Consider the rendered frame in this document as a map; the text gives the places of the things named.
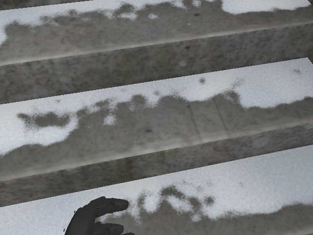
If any left robot hand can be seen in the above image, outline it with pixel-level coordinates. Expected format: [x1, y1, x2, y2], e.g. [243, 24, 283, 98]
[64, 196, 135, 235]

